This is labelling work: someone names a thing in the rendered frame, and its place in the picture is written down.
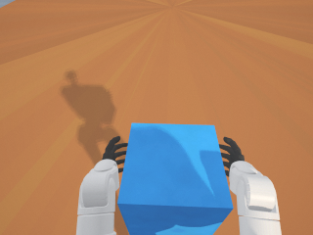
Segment left robot forearm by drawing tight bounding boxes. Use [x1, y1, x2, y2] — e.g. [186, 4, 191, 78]
[76, 159, 119, 235]

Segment robot left hand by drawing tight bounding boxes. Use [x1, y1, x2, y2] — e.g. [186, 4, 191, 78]
[102, 136, 128, 173]

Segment right robot forearm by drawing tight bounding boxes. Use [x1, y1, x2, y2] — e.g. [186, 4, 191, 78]
[229, 161, 282, 235]

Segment carton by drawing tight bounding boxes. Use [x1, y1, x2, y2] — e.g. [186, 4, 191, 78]
[117, 122, 234, 235]

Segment robot right hand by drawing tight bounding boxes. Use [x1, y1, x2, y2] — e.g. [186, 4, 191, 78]
[218, 137, 245, 177]

